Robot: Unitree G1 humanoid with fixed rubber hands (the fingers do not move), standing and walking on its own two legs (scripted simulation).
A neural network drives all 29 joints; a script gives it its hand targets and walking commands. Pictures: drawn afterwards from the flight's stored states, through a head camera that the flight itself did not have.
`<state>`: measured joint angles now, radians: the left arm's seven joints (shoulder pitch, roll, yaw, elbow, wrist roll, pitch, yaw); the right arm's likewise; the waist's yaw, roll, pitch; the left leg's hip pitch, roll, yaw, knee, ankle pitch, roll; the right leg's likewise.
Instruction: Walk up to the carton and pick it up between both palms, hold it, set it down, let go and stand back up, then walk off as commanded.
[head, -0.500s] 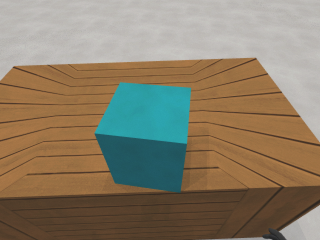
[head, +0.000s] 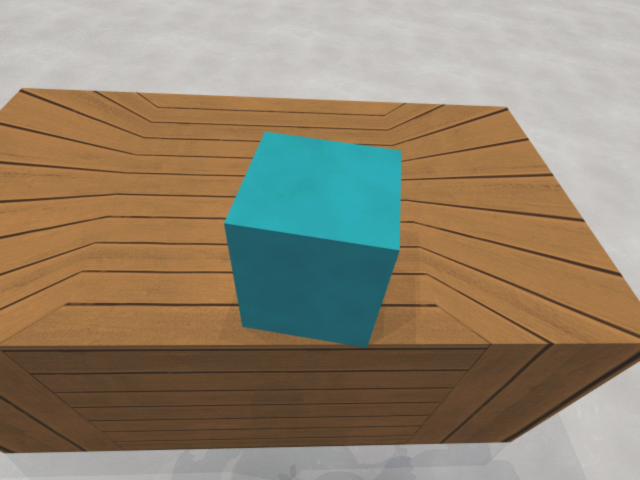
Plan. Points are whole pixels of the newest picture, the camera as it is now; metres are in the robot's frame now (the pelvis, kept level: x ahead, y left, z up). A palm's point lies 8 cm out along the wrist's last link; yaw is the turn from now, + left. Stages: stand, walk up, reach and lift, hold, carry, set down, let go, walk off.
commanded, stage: walk up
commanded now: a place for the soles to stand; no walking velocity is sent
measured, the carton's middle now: (317, 243) +0.47 +0.02 +0.01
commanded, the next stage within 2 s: reach and lift in 0.38 s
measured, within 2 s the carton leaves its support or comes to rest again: neither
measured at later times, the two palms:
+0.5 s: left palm out of the picture +0.11 +0.29 -0.11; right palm out of the picture +0.14 -0.30 -0.11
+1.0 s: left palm (120, 478) +0.16 +0.25 -0.08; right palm out of the picture +0.11 -0.28 -0.06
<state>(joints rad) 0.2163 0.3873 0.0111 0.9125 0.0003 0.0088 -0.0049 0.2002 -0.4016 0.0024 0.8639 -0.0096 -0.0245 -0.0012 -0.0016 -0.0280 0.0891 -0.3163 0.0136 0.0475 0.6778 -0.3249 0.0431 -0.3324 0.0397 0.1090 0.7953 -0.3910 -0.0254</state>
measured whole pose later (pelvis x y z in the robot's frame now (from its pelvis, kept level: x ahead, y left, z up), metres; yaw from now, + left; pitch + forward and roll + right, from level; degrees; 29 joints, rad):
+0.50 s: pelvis +0.01 -0.01 -0.01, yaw +0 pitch -2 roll +0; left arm 0.15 0.39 0.01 0.78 0.00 0.26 0.03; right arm 0.03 -0.38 0.00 1.03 -0.09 -0.17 0.07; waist 0.00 0.00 0.11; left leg -0.33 0.02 0.05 0.72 -0.35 0.01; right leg -0.27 0.03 0.11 0.71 -0.40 0.01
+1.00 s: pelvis -0.01 -0.02 +0.00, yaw +0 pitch -2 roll +0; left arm 0.13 0.36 0.01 0.47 0.00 0.30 -0.01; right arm 0.22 -0.29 0.00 0.76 -0.01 -0.31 0.01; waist 0.00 -0.08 0.11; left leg -0.31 0.02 0.05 0.61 -0.27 0.00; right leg -0.26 0.03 0.11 0.63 -0.33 0.02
